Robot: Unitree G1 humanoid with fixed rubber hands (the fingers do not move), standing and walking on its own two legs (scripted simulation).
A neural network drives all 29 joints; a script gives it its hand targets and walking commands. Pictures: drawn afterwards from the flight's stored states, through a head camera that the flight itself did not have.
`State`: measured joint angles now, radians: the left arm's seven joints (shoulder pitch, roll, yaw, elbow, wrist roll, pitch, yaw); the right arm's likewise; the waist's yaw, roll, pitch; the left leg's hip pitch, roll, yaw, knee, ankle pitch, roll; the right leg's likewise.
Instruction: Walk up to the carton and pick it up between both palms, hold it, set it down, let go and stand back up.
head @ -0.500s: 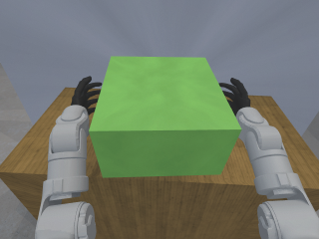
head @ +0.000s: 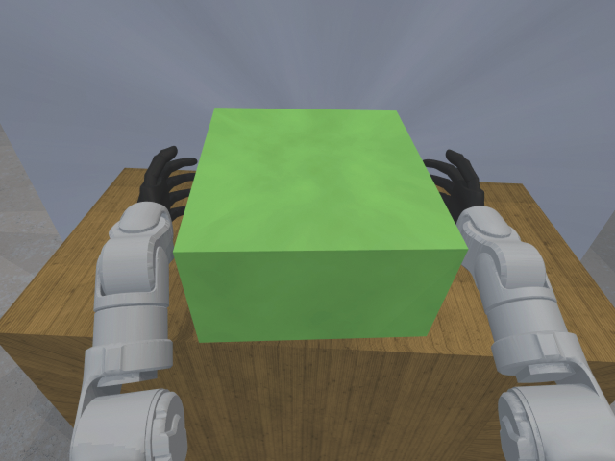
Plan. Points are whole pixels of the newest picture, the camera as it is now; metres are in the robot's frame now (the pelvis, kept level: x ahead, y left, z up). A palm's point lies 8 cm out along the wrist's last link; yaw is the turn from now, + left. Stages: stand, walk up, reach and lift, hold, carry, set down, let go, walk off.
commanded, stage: hold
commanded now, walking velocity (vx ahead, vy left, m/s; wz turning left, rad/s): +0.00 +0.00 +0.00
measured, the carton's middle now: (310, 211) +0.42 -0.01 +0.16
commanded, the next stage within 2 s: none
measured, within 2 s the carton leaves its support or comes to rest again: neither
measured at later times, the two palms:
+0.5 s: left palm (154, 210) +0.36 +0.19 +0.20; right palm (461, 210) +0.36 -0.19 +0.20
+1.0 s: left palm (158, 210) +0.36 +0.18 +0.20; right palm (465, 214) +0.36 -0.20 +0.19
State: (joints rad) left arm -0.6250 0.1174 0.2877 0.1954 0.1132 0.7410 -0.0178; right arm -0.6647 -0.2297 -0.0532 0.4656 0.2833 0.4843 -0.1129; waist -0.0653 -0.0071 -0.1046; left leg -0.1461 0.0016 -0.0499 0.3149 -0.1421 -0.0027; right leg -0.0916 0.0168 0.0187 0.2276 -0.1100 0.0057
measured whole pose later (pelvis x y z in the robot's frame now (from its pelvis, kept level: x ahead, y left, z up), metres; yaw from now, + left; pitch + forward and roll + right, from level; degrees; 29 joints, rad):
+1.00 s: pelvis +0.00 +0.00 +0.00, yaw +0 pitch -1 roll -1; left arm -0.63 0.12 0.29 0.20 0.11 0.74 -0.02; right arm -0.66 -0.22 -0.07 0.48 0.28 0.48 -0.11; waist -0.07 -0.01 -0.11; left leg -0.15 0.00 -0.05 0.31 -0.14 0.00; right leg -0.10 0.02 0.02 0.24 -0.11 0.00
